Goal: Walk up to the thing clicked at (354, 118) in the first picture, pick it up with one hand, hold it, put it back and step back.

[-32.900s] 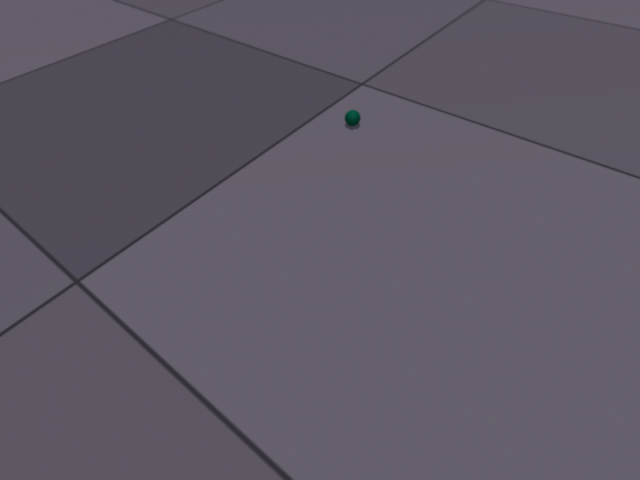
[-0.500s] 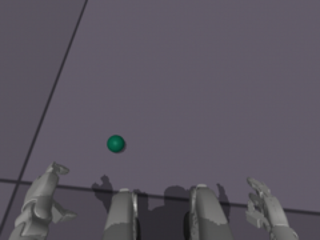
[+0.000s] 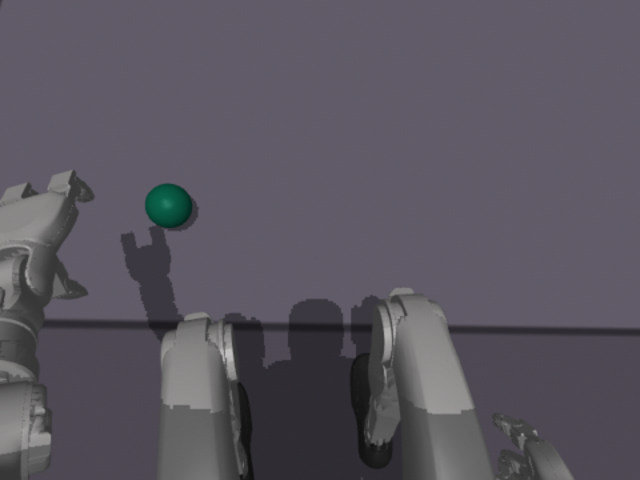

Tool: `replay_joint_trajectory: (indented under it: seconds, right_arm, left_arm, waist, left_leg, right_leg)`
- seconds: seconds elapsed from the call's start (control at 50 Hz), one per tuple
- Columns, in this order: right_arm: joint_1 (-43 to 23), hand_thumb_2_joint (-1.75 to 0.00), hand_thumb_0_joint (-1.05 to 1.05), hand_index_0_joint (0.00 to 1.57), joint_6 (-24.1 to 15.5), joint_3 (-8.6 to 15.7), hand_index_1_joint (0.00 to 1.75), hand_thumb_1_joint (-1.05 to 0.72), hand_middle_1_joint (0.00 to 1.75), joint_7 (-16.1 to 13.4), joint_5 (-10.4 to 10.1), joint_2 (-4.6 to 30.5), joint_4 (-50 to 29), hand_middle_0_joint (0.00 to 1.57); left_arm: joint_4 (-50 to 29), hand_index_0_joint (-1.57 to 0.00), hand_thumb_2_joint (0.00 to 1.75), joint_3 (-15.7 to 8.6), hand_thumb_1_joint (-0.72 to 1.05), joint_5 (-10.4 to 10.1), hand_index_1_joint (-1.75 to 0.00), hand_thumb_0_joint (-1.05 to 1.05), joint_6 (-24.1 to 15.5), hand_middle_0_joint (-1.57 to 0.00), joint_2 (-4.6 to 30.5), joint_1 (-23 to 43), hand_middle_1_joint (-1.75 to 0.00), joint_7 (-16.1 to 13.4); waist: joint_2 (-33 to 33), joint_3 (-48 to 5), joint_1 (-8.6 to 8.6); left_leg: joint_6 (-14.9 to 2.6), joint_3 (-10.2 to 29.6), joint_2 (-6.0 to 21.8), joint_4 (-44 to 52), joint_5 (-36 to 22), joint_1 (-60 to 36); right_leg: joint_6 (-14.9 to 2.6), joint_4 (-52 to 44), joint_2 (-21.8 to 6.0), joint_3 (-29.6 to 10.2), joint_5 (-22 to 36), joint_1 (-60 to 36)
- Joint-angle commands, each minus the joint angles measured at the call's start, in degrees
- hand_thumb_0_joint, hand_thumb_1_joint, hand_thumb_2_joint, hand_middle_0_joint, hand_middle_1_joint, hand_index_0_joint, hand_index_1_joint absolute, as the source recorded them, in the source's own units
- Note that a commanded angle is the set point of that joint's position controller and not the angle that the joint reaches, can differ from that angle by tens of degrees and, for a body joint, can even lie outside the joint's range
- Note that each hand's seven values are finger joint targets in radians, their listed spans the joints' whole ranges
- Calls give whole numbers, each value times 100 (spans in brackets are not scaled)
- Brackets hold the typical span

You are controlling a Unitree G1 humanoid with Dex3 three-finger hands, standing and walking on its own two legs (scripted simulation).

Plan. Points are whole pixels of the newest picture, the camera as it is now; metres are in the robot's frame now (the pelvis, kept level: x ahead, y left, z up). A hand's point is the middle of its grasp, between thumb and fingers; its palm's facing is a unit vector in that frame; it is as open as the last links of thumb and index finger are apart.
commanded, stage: rise first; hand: left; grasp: from above
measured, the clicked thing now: (169, 205) +0.57 +0.24 -0.37
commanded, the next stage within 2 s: none
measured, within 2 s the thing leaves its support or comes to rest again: neither
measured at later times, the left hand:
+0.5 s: hand (89, 225) +0.47 +0.31 -0.20, palm faces -0.48 +0.00 -0.88, open 14.1 cm
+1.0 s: hand (105, 219) +0.50 +0.30 -0.24, palm faces -0.47 -0.02 -0.88, open 14.1 cm
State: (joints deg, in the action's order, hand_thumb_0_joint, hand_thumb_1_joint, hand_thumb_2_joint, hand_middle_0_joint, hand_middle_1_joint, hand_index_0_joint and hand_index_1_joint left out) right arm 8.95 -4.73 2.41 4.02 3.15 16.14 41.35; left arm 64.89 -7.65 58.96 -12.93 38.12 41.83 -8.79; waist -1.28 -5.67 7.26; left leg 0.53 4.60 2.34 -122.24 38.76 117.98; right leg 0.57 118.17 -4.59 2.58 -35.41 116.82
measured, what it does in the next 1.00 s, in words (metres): lowers itself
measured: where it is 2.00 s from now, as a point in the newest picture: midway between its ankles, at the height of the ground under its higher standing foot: (305, 444)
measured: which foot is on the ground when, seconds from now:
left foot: down 0.00-1.00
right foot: down 0.00-1.00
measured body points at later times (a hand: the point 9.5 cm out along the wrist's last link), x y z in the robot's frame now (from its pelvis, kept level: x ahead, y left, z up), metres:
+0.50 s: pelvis +0.00 +0.01 -0.06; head +0.25 +0.06 +0.32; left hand +0.50 +0.31 -0.15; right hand +0.04 -0.28 -0.16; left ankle +0.08 +0.13 -0.38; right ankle +0.11 -0.13 -0.38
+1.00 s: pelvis +0.01 +0.01 -0.07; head +0.27 +0.07 +0.29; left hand +0.52 +0.30 -0.19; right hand +0.03 -0.27 -0.16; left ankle +0.08 +0.13 -0.38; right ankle +0.11 -0.13 -0.38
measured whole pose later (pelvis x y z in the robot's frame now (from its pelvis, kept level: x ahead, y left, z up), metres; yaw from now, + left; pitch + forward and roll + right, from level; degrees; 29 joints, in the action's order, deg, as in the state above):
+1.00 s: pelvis +0.01 +0.01 -0.07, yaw -3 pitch +36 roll -9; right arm 10.1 -0.6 -3.1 8.6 8.9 16.9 40.3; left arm 82.1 -8.0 75.1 -15.1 48.2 58.1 -18.8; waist 0.4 -0.5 14.9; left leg -0.8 7.0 1.6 -135.7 41.0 131.0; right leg 2.4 129.0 -4.2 3.3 -36.8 127.7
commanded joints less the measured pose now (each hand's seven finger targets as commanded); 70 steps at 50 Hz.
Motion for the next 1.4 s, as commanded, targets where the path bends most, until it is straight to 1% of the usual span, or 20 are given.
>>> replay_joint_trajectory:
  seconds: [0.0, 0.08, 0.12, 0.14, 0.16, 0.18, 0.32, 0.36, 0.46, 0.48, 0.78, 0.86, 0.9, 0.92, 1.0, 1.02, 1.16, 1.2, 1.26, 1.38]
  right_arm:
    - [882, -90, 0, 20, 46, 412, 30, -90, 30, -17, 43, 1176, -256, 20]
    - [961, -91, 0, 20, 185, 356, 30, -91, 30, 45, 122, 1260, -192, 20]
    - [1036, -91, 0, 20, 235, 339, 30, -91, 30, 70, 157, 1301, -96, 20]
    - [1043, -90, 0, 20, 253, 345, 30, -91, 30, 84, 181, 1310, -107, 20]
    - [1065, -91, 0, 20, 277, 328, 30, -91, 30, 94, 205, 1318, -80, 20]
    - [1062, -91, 0, 20, 284, 314, 30, -91, 30, 107, 225, 1305, -123, 20]
    - [1169, -90, 0, 20, 392, 269, 30, -91, 30, 163, 341, 1401, -20, 20]
    - [1167, -91, 0, 20, 404, 225, 30, -91, 30, 186, 385, 1359, -36, 20]
    - [1235, -91, 0, 20, 441, 173, 30, -91, 30, 213, 461, 1384, -31, 20]
    - [1240, -91, 0, 20, 435, 152, 30, -91, 30, 237, 488, 1383, -30, 20]
    - [1462, -91, 0, 20, 419, 16, 30, -91, 30, 340, 564, 1492, 5, 20]
    - [1498, -91, 0, 20, 421, -35, 30, -92, 30, 368, 561, 1497, -35, 20]
    - [1430, -90, 0, 20, 417, -30, 30, -91, 30, 367, 544, 1497, -31, 20]
    - [1483, -91, 0, 20, 410, -54, 30, -91, 30, 381, 558, 1499, -41, 20]
    - [1416, -90, 0, 20, 396, -54, 30, -91, 30, 377, 541, 1533, -49, 20]
    - [1455, -91, 0, 20, 399, -96, 30, -91, 30, 395, 559, 1530, -58, 20]
    - [1449, -91, 0, 20, 381, -135, 30, -91, 30, 418, 564, 1569, -56, 20]
    - [1493, -91, 0, 20, 370, -137, 30, -92, 30, 429, 545, 1589, -61, 20]
    - [1481, -91, 0, 20, 352, -163, 30, -92, 30, 439, 575, 1567, -57, 20]
    - [1436, -91, 0, 20, 339, -192, 30, -91, 30, 435, 575, 1584, -51, 20]
  left_arm:
    - [-493, -7, 101, -373, -54, 339, -105, 0, -155, -6, 2036, 1812, -106, -397]
    - [-167, -7, 100, -195, -54, 620, -103, 0, -200, -6, 1936, 2143, -104, -557]
    - [65, -7, 101, -248, -54, 769, -101, 0, -215, -6, 2106, 2207, -102, -629]
    - [-169, -6, 101, -210, -54, 829, -101, 0, -261, -6, 2124, 2580, -102, -664]
    - [152, -7, 101, -235, -54, 892, -101, 0, -252, -6, 2169, 2420, -101, -684]
    - [-72, -7, 100, -111, -54, 932, -101, 0, -291, -6, 2019, 2705, -102, -693]
    - [451, -7, 100, -232, -53, 1336, -101, 0, -373, -6, 2404, 2848, -102, -866]
    - [442, -7, 99, -122, -54, 1424, -101, 0, -397, -6, 2272, 2954, -102, -905]
    - [652, -8, 98, -230, -53, 1546, -101, 0, -414, -7, 2527, 3118, -102, -1013]
    - [665, -8, 98, -145, -53, 1498, -101, 0, -410, -6, 2325, 3121, -103, -1033]
    - [819, -7, 99, -223, -54, 1521, -104, 0, -232, -6, 2536, 3307, -105, -1180]
    - [869, -7, 99, -159, -55, 1529, -104, 0, -207, -6, 2476, 3277, -105, -1181]
    - [683, -7, 99, -279, -54, 1482, -104, 0, -231, -6, 2731, 3534, -106, -1226]
    - [985, -7, 100, -256, -55, 1503, -104, 0, -194, -6, 2628, 3240, -105, -1229]
    - [865, -7, 99, -181, -54, 1519, -104, 0, -239, -5, 2589, 3490, -105, -1241]
    - [1078, -6, 100, -148, -56, 1559, -104, 0, -207, -6, 2515, 3248, -105, -1235]
    - [1008, -7, 98, -160, -54, 1520, -105, 0, -196, -6, 2601, 3453, -106, -1260]
    - [1098, -4, 107, -201, -61, 1524, -104, 0, -185, -7, 2699, 3457, -101, -1260]
    - [1079, -7, 100, -128, -56, 1514, -105, 0, -185, -7, 2562, 3503, -105, -1275]
    - [1123, -7, 101, -114, -57, 1547, -104, 0, -207, -7, 2635, 3665, -104, -1312]
  waist:
    - [-880, -3700, -6]
    - [-1111, -3577, 214]
    - [-1126, -3551, 236]
    - [-1299, -3680, 285]
    - [-1241, -3618, 311]
    - [-1315, -3659, 369]
    - [-1378, -3720, 429]
    - [-1401, -3711, 447]
    - [-1305, -3713, 557]
    - [-1331, -3655, 590]
    - [-1635, -3734, 743]
    - [-1670, -3629, 811]
    - [-1646, -3771, 732]
    - [-1568, -3572, 774]
    - [-1876, -3569, 809]
    - [-1766, -3446, 822]
    - [-1800, -3536, 883]
    - [-1663, -3440, 899]
    - [-1741, -3413, 964]
    - [-1771, -3403, 983]
  left_leg:
    - [-210, -302, -285, 1381, -409, -2207]
    - [-171, -198, -262, 1218, -540, -2321]
    - [-159, -119, -253, 1175, -538, -2332]
    - [-163, -145, -254, 1102, -555, -2315]
    - [-166, -146, -260, 1047, -592, -2286]
    - [-170, -168, -262, 982, -675, -2310]
    - [-165, -145, -283, 732, -753, -2188]
    - [-184, -213, -308, 632, -835, -2084]
    - [-229, -260, -302, 417, -819, -1888]
    - [-219, -246, -299, 425, -864, -1914]
    - [-181, -156, -258, 195, -1382, -2043]
    - [-171, -148, -246, 161, -1331, -1996]
    - [-210, -217, -259, 109, -1200, -1777]
    - [-201, -202, -261, 117, -1179, -1743]
    - [-158, -99, -237, 179, -1112, -1922]
    - [-161, -91, -247, 169, -1132, -1871]
    - [-174, -100, -243, 52, -1202, -1852]
    - [-190, -128, -259, 20, -1123, -1673]
    - [-198, -145, -253, 5, -1048, -1646]
    - [-194, -109, -260, 15, -865, -1530]
  right_leg:
    - [-223, -1176, 312, 238, 221, -1866]
    - [-241, -900, 305, 337, 387, -1345]
    - [-247, -771, 294, 377, 397, -1176]
    - [-256, -728, 296, 364, 446, -1133]
    - [-256, -682, 297, 372, 462, -1128]
    - [-247, -680, 286, 365, 548, -1086]
    - [-248, -433, 291, 418, 592, -885]
    - [-235, -427, 294, 402, 690, -948]
    - [-201, -378, 316, 419, 697, -1035]
    - [-195, -359, 303, 431, 733, -975]
    - [-185, -106, 315, 501, 1172, -893]
    - [-199, -90, 329, 517, 1137, -853]
    - [-207, -108, 363, 491, 1109, -1014]
    - [-196, -105, 339, 497, 1086, -983]
    - [-212, -12, 341, 545, 1005, -638]
    - [-205, -8, 336, 554, 1020, -668]
    - [-196, 34, 354, 575, 1105, -690]
    - [-208, 31, 358, 560, 1077, -747]
    - [-193, 17, 363, 580, 1028, -762]
    - [-201, 59, 376, 614, 887, -639]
